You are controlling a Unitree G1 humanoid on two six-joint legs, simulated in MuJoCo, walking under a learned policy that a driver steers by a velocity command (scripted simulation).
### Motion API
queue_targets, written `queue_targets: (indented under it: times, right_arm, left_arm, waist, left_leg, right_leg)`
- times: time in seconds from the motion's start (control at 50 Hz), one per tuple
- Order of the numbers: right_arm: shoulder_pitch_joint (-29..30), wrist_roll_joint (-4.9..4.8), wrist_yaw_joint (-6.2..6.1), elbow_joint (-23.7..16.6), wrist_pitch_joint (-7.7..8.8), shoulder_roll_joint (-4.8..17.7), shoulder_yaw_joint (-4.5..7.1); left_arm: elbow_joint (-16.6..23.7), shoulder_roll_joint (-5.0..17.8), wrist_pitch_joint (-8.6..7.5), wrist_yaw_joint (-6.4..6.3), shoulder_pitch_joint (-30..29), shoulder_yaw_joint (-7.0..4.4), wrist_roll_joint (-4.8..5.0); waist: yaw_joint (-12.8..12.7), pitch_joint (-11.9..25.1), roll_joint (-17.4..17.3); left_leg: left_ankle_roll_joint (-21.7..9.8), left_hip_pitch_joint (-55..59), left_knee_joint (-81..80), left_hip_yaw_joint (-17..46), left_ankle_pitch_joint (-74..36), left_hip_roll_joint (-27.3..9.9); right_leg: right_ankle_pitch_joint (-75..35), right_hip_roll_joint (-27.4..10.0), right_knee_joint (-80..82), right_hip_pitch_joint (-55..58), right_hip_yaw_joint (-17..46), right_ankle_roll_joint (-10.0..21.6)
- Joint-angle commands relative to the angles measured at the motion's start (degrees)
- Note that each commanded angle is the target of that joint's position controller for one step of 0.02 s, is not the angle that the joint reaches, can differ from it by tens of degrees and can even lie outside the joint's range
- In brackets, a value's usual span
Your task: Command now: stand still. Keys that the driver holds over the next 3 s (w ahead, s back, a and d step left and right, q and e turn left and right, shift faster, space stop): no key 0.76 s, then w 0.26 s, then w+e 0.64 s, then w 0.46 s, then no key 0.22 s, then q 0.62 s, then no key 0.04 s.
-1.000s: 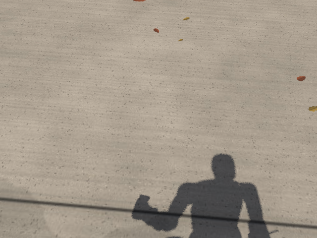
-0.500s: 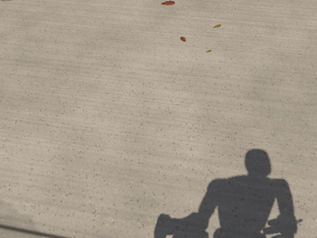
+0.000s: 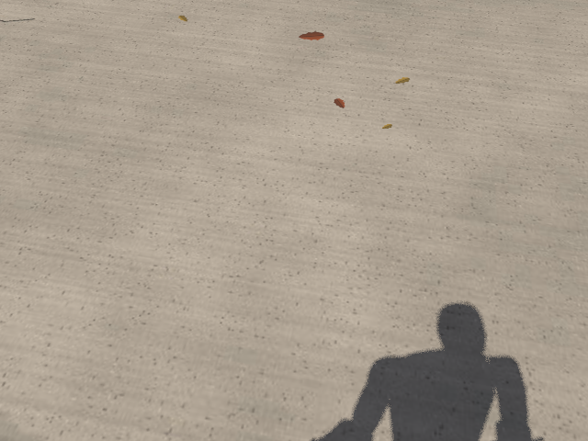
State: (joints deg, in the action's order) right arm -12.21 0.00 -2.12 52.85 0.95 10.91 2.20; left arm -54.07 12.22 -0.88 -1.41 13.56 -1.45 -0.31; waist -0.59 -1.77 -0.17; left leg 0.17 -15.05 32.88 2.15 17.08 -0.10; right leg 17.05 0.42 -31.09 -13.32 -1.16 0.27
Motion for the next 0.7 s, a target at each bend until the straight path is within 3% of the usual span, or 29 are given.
queue_targets:
  times: [0.02, 0.38, 0.7]
  right_arm:
    - [-1.0, -0.06, -0.23, -1.1, 0.37, 6.2, 1.45]
    - [-1.3, -0.06, -0.52, 5.9, -0.39, 4.7, 1.11]
    - [-3.6, -0.07, -0.52, 9.4, -0.38, 3.4, 0.18]
  left_arm:
    - [1.0, 4.8, -0.16, -0.44, 1.8, -1.11, 0.11]
    - [-4.7, 3.3, 0.14, -1.03, 3.2, -0.93, 0.18]
    - [-7.5, 1.9, 0.02, -1.00, 5.4, -0.42, 0.27]
  waist:
    - [0.1, 2.3, -0.2]
    - [0.4, -1.0, -0.1]
    - [0.5, -2.0, 0.3]
  left_leg:
    - [-2.6, 2.5, -4.7, 2.0, -16.3, -2.2]
    - [-1.8, 2.2, -7.7, 0.5, -9.3, -0.9]
    - [-1.5, 1.3, -9.0, 0.0, -6.2, -0.6]
  right_leg:
    - [-11.5, -1.7, 4.2, 0.2, 1.6, 1.1]
    - [-6.1, -1.8, 6.9, -0.4, 1.8, 0.9]
    - [-3.5, -1.7, 8.3, -1.1, 1.9, 1.1]
